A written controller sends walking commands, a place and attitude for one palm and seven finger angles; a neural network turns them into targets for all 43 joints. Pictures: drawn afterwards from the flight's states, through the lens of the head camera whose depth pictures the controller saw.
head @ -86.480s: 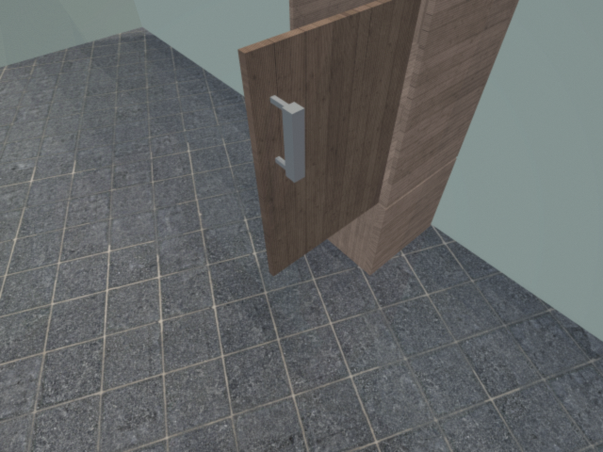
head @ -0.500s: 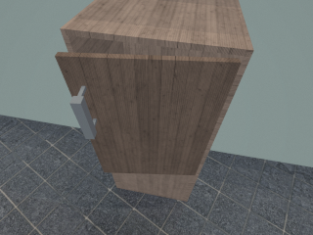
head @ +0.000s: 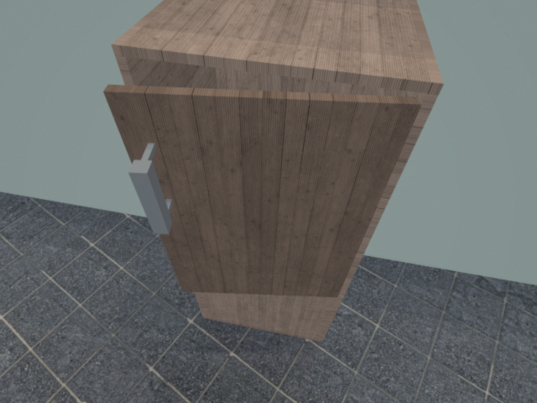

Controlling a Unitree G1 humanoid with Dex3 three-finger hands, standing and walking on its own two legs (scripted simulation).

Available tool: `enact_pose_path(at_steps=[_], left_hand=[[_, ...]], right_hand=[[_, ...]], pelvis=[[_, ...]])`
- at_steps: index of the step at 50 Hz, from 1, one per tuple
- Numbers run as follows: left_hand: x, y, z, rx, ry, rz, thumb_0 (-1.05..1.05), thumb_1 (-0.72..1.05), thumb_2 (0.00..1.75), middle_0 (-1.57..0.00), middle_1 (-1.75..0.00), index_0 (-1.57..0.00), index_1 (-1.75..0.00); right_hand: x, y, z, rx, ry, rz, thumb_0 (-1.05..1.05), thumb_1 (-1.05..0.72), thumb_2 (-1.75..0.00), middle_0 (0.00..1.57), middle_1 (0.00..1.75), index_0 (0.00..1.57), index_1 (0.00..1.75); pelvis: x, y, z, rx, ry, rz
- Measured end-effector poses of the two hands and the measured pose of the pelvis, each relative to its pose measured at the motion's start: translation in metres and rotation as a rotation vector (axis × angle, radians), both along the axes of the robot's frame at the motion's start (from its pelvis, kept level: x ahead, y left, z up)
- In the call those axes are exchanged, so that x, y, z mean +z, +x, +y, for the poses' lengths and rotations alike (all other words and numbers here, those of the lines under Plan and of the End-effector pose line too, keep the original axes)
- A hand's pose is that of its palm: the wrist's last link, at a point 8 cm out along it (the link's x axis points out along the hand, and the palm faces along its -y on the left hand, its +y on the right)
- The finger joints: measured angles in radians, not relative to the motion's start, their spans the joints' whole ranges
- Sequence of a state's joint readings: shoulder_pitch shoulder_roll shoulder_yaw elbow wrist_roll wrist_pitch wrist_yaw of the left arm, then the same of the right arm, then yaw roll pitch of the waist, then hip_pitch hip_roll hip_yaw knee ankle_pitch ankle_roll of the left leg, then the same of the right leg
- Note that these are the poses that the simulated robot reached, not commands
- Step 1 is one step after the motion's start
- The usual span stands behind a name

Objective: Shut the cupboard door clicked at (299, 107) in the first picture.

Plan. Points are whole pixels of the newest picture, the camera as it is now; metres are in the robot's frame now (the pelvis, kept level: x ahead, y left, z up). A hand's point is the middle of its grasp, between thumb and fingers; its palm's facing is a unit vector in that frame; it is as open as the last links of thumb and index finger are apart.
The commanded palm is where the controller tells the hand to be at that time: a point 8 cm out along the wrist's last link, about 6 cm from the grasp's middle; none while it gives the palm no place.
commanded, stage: look again from close up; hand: left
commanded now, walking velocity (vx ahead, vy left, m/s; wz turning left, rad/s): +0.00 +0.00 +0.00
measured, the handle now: (156, 189) +0.40 +0.21 +0.09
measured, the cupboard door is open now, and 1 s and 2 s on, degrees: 9 9 9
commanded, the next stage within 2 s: raise the hand and make a fist in 0.06 s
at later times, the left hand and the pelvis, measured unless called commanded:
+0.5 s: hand (179, 367) +0.17 +0.14 +0.00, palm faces -0.02 -1.00 +0.08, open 6.5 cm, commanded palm +0.10 +0.21 -0.04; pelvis -0.05 +0.00 -0.05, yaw +1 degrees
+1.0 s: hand (145, 373) +0.16 +0.18 -0.01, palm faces +0.05 -1.00 -0.03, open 4.2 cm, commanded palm +0.13 +0.23 +0.02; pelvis -0.05 +0.01 -0.06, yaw +1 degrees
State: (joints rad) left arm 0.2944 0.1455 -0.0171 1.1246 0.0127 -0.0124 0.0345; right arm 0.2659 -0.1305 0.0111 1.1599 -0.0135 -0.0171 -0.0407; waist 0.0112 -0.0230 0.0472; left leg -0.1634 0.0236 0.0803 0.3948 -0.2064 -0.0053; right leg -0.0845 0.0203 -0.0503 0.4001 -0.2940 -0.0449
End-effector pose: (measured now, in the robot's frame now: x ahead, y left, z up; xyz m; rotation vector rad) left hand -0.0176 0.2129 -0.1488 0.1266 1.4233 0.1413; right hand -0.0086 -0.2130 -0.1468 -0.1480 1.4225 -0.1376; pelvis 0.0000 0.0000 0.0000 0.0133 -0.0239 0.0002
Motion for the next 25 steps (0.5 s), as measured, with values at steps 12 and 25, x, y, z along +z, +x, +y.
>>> enact_pose_path(at_steps=[12,25], left_hand=[[0.032,0.033,0.022,0.078,0.082,-0.288,0.03,0.94,0.89,-0.21,-0.30,-0.21,-0.30],[0.139,0.166,-0.022,-0.106,-0.204,-1.482,0.01,0.92,0.89,-0.34,-0.45,-0.34,-0.46]], right_hand=[[0.007,0.015,-0.010,0.006,-0.061,-0.197,0.02,-0.93,-0.90,0.20,0.30,0.20,0.30],[0.045,0.138,-0.037,0.151,-0.101,-0.864,0.01,-0.91,-0.90,0.20,0.30,0.20,0.30]], pelvis=[[-0.005,-0.008,0.003,-0.011,0.000,0.007],[-0.052,-0.051,-0.001,0.014,0.019,0.153]])
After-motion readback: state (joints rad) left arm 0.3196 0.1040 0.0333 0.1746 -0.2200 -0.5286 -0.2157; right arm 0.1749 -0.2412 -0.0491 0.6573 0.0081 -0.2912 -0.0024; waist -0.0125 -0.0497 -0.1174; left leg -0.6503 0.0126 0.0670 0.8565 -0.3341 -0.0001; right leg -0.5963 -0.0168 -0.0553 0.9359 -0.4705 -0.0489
